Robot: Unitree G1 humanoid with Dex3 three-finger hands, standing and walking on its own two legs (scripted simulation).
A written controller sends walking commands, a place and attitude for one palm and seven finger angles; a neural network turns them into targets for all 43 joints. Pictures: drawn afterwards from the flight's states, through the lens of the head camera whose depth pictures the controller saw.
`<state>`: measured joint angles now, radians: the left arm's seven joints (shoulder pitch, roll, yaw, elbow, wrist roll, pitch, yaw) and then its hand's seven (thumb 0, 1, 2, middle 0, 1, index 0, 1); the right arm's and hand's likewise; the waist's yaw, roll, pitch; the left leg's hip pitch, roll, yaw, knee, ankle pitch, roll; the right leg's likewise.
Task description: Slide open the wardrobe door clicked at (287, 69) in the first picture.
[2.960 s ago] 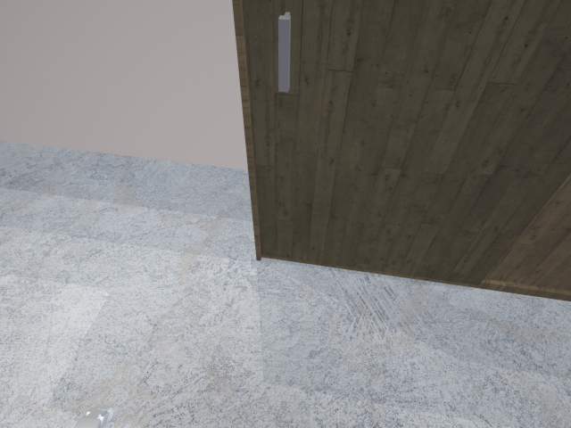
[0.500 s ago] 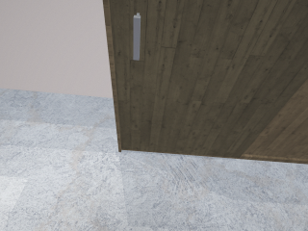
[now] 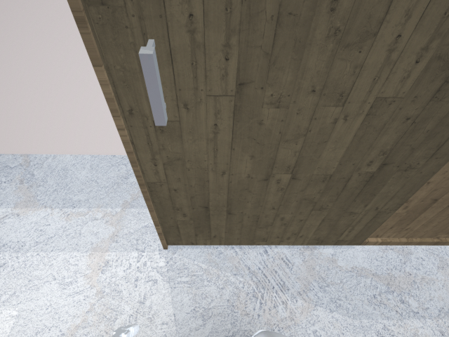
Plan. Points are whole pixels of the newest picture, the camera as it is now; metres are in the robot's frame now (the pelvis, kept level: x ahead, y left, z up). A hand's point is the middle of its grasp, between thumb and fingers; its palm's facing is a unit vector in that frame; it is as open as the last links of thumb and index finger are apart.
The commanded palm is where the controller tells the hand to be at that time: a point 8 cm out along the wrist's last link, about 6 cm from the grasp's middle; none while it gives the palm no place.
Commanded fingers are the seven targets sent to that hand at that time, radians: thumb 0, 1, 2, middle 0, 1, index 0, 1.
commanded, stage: come to a stop and stand still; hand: left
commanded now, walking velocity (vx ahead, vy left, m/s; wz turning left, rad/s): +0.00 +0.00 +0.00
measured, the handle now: (156, 84) +0.54 +0.15 +0.15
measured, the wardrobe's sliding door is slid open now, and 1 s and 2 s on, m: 0.00 0.00 0.00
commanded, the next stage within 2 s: look again from close up in 1.52 s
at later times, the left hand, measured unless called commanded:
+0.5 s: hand out of the picture +0.07 +0.22 -0.17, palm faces +0.04 -0.98 -0.19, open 7.4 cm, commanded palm none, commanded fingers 0.00 0.90 0.90 -0.20 -0.30 -0.20 -0.30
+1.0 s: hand out of the picture -0.05 +0.15 -0.14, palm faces +0.09 -0.98 -0.20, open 7.4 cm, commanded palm none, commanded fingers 0.00 0.90 0.90 -0.20 -0.30 -0.20 -0.30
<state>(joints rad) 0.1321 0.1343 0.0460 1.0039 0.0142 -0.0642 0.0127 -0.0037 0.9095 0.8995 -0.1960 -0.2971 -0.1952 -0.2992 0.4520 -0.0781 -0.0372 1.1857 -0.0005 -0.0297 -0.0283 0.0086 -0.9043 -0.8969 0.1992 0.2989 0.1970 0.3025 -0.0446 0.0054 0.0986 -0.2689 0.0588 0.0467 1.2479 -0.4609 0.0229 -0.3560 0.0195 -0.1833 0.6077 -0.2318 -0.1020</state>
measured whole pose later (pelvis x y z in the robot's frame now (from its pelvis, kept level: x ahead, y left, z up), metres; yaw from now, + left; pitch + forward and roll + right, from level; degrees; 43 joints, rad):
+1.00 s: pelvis -0.02 +0.00 +0.03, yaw +0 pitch +0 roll +1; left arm 0.39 0.09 0.02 1.07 0.03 -0.03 0.02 0.00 0.90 0.90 -0.20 -0.30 -0.20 -0.30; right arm 0.37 -0.21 -0.08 1.09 -0.03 0.05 0.01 0.01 -0.91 -0.90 0.19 0.30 0.19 0.30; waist 0.02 0.04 -0.01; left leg -0.38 0.05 0.05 0.83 -0.31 -0.05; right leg -0.13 -0.06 -0.07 0.35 -0.23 0.01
